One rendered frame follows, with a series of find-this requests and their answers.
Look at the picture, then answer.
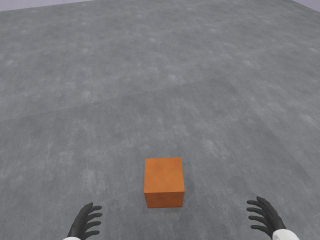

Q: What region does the robot right hand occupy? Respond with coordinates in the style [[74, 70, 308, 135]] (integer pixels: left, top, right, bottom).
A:
[[246, 196, 287, 240]]

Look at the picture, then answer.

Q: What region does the carton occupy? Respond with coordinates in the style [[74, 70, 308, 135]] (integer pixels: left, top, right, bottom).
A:
[[144, 157, 185, 209]]

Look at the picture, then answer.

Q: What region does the robot left hand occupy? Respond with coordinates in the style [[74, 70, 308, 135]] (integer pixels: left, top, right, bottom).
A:
[[66, 202, 103, 240]]

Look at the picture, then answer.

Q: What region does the robot right forearm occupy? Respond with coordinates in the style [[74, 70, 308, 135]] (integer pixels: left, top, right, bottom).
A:
[[272, 229, 299, 240]]

